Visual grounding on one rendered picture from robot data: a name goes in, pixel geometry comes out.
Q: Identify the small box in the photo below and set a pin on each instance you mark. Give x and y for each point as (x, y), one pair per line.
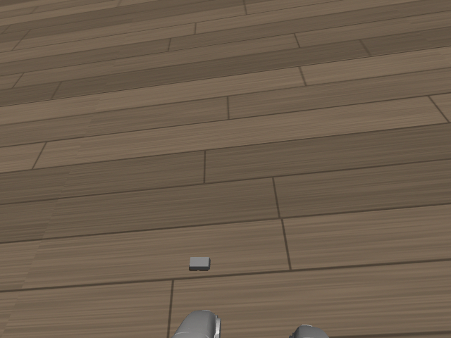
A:
(200, 263)

